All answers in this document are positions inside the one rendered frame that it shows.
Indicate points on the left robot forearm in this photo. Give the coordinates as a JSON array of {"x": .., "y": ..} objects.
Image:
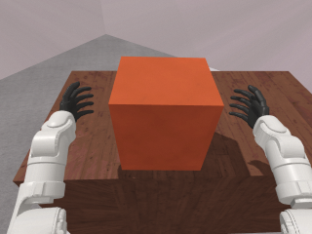
[{"x": 46, "y": 164}]

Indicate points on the right robot hand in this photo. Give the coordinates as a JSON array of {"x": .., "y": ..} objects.
[{"x": 255, "y": 102}]

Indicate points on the right robot forearm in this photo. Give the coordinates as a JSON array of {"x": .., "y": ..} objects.
[{"x": 288, "y": 162}]

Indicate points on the robot left upper arm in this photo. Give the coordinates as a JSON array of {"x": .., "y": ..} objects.
[{"x": 41, "y": 221}]

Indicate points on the left robot hand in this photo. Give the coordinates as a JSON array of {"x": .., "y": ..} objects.
[{"x": 70, "y": 100}]

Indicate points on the robot right upper arm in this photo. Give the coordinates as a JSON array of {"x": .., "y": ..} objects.
[{"x": 296, "y": 221}]

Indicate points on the pedestal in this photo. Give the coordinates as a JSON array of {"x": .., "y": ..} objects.
[{"x": 233, "y": 193}]

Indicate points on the carton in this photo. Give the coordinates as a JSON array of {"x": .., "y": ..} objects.
[{"x": 164, "y": 113}]

